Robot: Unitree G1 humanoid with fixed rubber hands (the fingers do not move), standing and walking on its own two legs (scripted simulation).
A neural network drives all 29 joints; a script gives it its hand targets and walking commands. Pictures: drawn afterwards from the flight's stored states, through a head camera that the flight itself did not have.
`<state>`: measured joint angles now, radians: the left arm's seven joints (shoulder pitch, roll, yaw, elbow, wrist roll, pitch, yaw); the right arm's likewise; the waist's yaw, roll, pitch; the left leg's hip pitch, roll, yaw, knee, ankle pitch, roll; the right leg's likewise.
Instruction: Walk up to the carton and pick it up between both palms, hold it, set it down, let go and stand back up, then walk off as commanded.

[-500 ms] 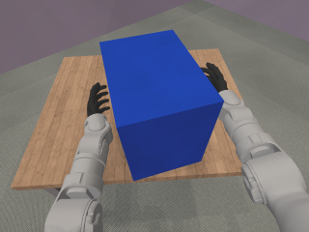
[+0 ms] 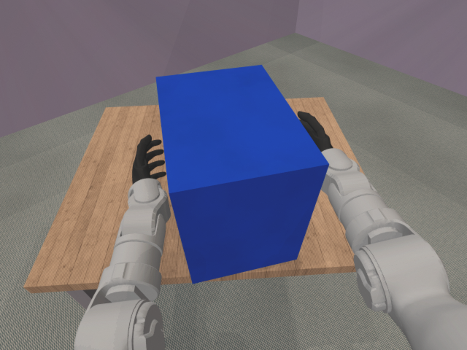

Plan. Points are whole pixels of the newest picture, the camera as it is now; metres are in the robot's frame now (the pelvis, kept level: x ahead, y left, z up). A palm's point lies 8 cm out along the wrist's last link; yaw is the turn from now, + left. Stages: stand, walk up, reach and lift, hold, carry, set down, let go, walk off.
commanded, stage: reach and lift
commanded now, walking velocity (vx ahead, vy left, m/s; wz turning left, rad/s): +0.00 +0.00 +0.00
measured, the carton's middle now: (228, 170) +0.45 +0.07 +0.07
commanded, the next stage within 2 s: none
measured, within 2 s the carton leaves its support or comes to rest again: neither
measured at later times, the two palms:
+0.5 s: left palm (133, 171) +0.36 +0.22 +0.14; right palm (312, 133) +0.45 -0.07 +0.17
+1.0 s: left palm (127, 155) +0.36 +0.22 +0.18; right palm (323, 118) +0.42 -0.08 +0.23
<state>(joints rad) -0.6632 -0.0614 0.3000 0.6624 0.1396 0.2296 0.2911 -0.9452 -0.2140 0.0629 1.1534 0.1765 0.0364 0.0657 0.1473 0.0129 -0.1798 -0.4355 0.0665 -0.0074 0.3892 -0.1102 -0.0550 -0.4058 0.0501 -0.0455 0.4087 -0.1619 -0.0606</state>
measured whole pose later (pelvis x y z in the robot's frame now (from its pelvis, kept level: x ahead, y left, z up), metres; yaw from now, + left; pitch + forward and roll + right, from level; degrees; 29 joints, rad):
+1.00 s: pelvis +0.01 +0.02 +0.00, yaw +1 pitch +2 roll -1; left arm -0.68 -0.01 0.30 0.56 0.14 0.50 0.21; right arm -0.99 -0.14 -0.07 1.05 0.16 0.32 -0.03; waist 0.06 -0.01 -0.22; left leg -0.28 0.05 -0.01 0.39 -0.14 -0.04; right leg -0.22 0.03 -0.05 0.35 -0.16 -0.03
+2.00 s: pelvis +0.01 +0.03 +0.01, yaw +1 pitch +1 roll -1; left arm -0.83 0.08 0.30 0.51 0.13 0.72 0.13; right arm -1.08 -0.12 -0.14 0.90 0.22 0.52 -0.17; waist 0.00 -0.02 -0.22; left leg -0.26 0.02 -0.01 0.39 -0.15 -0.02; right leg -0.19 0.01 -0.05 0.35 -0.17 -0.01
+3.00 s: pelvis +0.00 +0.03 +0.01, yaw +1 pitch +0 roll -1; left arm -0.86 0.09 0.30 0.36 0.13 0.88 0.10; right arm -1.13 -0.14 -0.14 0.78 0.27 0.68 -0.21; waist -0.01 -0.01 -0.22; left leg -0.25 0.02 -0.01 0.39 -0.14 -0.02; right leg -0.18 0.01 -0.05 0.35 -0.16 -0.01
